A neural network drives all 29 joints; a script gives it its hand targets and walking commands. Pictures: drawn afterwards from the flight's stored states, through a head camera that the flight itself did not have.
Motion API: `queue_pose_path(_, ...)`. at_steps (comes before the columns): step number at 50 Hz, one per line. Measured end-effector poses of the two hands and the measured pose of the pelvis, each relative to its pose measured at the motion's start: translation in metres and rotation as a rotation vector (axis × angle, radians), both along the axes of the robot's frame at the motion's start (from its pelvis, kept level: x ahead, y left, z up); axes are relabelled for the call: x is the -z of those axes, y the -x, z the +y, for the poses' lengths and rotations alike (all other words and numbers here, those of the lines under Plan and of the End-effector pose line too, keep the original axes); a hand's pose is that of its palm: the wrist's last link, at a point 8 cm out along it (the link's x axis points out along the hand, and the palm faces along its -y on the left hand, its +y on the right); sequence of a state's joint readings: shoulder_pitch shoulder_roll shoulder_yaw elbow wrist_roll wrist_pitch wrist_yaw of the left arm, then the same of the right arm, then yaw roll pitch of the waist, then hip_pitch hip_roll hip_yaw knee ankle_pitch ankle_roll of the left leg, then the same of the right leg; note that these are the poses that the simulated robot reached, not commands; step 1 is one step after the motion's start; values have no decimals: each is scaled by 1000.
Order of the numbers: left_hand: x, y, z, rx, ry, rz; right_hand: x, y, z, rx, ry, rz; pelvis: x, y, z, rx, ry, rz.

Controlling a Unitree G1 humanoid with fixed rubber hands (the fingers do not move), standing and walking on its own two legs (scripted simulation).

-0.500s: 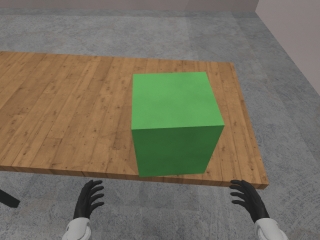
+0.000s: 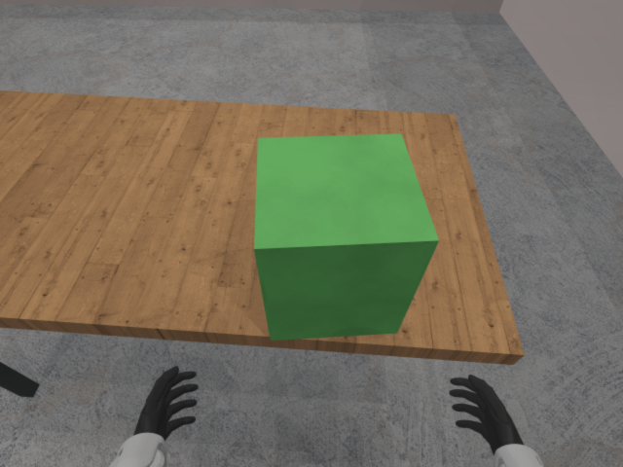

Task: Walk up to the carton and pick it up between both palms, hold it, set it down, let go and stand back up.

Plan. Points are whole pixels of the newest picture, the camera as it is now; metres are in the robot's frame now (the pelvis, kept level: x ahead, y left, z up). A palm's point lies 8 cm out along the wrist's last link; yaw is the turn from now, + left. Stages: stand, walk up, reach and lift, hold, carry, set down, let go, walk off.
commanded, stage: let go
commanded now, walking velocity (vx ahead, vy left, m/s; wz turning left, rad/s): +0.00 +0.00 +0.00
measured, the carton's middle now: (332, 242) +0.43 +0.02 +0.01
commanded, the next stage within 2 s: stand in 0.04 s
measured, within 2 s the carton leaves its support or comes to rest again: neither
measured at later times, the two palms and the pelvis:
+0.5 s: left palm out of the picture +0.12 +0.30 -0.08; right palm out of the picture +0.16 -0.27 -0.08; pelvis +0.00 +0.00 -0.01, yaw +0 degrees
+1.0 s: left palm out of the picture +0.10 +0.31 -0.08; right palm out of the picture +0.16 -0.27 -0.08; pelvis +0.00 +0.00 -0.01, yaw +0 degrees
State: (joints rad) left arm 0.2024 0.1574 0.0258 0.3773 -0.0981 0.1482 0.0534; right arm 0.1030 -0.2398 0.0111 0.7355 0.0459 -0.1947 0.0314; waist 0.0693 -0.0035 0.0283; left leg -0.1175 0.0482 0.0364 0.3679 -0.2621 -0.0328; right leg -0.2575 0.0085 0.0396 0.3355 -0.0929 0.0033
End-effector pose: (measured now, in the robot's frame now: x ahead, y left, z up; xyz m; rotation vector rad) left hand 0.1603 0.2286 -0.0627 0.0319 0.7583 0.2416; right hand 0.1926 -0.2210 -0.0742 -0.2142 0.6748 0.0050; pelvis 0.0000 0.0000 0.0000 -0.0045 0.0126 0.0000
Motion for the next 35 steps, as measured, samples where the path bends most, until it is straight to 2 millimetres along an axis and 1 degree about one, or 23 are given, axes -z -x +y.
queue_pose_path(5,5,3,3,17,-11,22,7,5,1,-3,27,43,1,-1,-1,0,-2,-5)
queue_pose_path(9,13,17,29,36,-94,44,9,11,-14,-13,98,91,4,-2,-1,0,-3,-29)
queue_pose_path(13,14,31,55,34,-151,74,8,18,-31,1,145,113,7,-3,1,0,-1,-41)
queue_pose_path(17,14,38,70,39,-184,95,7,26,-41,7,171,130,8,-2,1,0,-1,-45)
queue_pose_path(22,14,43,74,43,-192,104,6,29,-46,11,181,136,8,-1,0,0,-2,-48)
queue_pose_path(35,13,50,77,38,-202,121,6,28,-49,12,176,123,8,0,0,0,-2,-52)
